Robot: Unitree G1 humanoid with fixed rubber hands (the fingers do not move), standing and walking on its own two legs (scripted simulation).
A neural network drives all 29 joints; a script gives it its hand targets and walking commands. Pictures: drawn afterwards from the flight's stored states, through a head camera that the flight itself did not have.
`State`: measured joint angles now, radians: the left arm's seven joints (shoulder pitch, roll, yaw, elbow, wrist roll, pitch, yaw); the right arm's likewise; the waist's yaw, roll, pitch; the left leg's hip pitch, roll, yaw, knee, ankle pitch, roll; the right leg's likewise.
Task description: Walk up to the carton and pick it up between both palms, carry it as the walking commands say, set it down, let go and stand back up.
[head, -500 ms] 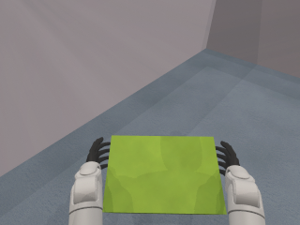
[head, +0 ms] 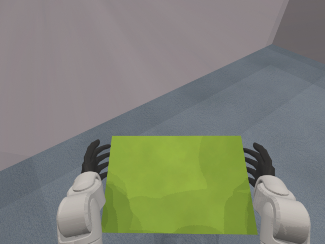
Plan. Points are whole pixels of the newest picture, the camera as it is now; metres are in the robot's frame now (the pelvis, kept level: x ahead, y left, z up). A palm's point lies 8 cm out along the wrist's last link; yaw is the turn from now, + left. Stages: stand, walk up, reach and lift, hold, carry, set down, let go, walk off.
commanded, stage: carry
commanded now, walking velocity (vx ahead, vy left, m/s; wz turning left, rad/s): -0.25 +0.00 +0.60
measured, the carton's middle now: (175, 185) +0.28 +0.01 +0.02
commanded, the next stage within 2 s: none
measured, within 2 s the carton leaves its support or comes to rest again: neither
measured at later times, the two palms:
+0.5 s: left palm out of the picture +0.04 +0.25 +0.11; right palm (238, 231) +0.15 -0.09 +0.11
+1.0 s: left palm out of the picture -0.19 +0.22 +0.11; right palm out of the picture +0.00 -0.09 +0.10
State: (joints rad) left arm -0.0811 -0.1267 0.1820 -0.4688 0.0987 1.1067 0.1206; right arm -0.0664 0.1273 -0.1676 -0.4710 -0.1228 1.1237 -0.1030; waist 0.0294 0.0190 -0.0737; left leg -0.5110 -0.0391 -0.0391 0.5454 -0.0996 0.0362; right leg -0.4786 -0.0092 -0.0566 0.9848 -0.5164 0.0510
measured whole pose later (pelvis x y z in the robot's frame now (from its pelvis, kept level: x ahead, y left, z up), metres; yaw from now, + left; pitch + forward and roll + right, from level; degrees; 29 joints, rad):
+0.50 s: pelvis -0.14 +0.00 +0.00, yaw +19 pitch +4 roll +3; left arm -0.08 -0.13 0.20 -0.52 0.11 1.21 0.12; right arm -0.11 0.13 -0.15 -0.52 -0.12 1.26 -0.15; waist -0.01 -0.03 -0.10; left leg -0.35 0.00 0.11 0.66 -0.41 -0.04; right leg -0.47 -0.21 -0.26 0.65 -0.24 -0.02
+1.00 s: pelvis -0.30 -0.06 +0.01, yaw +34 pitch +3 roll +0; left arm -0.03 -0.13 0.17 -0.48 0.09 1.15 0.13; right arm -0.02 0.13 -0.15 -0.52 -0.12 1.20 -0.13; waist -0.03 0.06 -0.10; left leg -0.59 -0.07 -0.05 0.69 -0.27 -0.04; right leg -0.25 0.02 -0.12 0.52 -0.32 -0.05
